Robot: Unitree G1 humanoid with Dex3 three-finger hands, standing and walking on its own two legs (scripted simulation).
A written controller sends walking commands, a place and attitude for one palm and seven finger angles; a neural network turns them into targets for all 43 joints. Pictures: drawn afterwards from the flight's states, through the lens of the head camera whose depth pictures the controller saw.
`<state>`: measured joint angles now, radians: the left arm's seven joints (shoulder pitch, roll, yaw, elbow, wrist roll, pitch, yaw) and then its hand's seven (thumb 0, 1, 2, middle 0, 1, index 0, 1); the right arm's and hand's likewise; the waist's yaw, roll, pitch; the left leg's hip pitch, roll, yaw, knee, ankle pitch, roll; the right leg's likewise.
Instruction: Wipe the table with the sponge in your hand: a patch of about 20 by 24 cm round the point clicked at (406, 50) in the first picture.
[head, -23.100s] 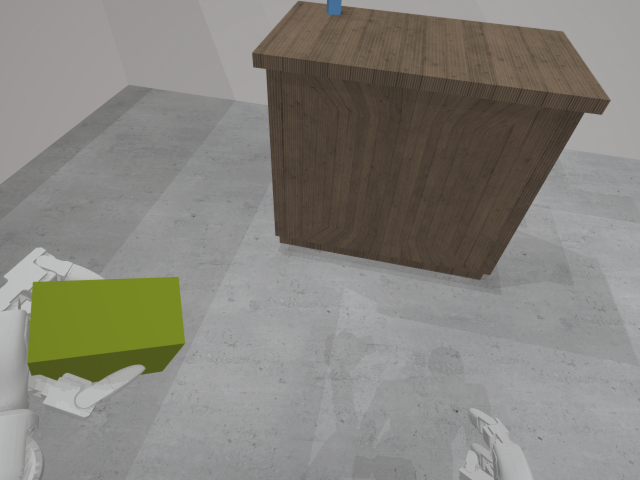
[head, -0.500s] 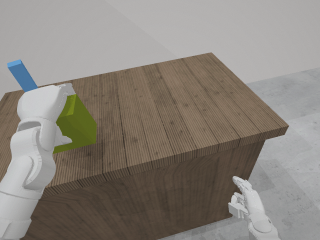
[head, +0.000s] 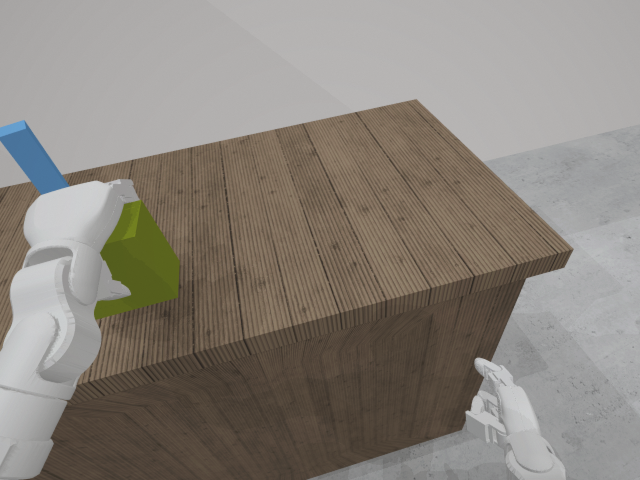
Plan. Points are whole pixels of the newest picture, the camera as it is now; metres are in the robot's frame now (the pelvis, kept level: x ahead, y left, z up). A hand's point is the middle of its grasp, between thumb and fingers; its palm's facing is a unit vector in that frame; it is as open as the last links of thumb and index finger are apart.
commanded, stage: lower the sponge onto the table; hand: left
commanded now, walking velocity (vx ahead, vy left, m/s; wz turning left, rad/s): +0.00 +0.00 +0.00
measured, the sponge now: (121, 271) +0.28 +0.31 +0.14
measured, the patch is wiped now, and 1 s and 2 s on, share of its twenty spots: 0.00 0.00 0.35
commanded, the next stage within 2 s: wipe forward along the first lane in 1.00 s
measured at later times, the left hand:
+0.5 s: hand (109, 266) +0.27 +0.31 +0.16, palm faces +0.09 -0.05 -0.99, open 10.6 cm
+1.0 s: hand (113, 276) +0.27 +0.30 +0.15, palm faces +0.10 -0.05 -0.99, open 10.6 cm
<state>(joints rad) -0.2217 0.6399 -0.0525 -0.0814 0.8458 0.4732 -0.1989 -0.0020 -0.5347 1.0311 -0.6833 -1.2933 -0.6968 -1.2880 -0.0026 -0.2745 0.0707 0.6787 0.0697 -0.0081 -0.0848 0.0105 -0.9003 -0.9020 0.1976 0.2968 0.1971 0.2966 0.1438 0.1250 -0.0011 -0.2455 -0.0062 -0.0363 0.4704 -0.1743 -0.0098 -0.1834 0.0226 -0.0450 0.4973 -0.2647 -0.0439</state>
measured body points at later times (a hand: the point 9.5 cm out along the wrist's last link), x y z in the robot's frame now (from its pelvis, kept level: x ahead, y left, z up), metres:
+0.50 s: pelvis +0.01 +0.01 +0.00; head +0.00 -0.03 +0.45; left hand +0.26 +0.31 +0.22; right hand +0.27 -0.18 -0.07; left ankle +0.05 +0.13 -0.74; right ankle +0.01 -0.09 -0.74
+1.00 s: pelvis +0.01 +0.01 +0.00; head -0.01 -0.03 +0.45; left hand +0.26 +0.30 +0.20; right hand +0.26 -0.17 -0.07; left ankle +0.05 +0.13 -0.74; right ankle +0.01 -0.09 -0.74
